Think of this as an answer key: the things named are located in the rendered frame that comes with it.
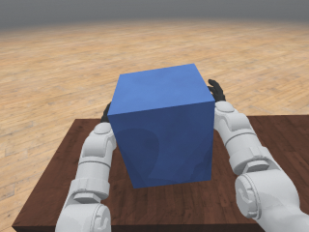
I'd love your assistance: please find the right robot upper arm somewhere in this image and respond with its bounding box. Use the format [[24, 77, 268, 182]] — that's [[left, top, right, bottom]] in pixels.
[[235, 169, 309, 232]]

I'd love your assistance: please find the robot left forearm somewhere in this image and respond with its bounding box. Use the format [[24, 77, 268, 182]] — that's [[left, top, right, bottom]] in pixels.
[[55, 122, 117, 232]]

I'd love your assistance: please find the robot right forearm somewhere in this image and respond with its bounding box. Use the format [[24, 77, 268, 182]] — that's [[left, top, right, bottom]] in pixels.
[[213, 101, 300, 208]]

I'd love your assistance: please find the pedestal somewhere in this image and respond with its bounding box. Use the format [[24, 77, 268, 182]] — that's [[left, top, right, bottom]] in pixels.
[[12, 114, 309, 232]]

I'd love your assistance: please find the carton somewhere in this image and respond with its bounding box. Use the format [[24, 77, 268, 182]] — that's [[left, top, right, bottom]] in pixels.
[[107, 63, 215, 189]]

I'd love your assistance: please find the robot left hand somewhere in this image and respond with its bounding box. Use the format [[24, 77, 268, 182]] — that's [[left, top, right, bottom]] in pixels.
[[100, 102, 111, 124]]

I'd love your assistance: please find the left robot upper arm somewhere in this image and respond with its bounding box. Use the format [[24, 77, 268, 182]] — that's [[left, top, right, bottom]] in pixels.
[[56, 203, 112, 232]]

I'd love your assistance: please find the robot right hand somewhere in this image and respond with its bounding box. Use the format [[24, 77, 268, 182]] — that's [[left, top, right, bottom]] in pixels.
[[208, 79, 226, 102]]

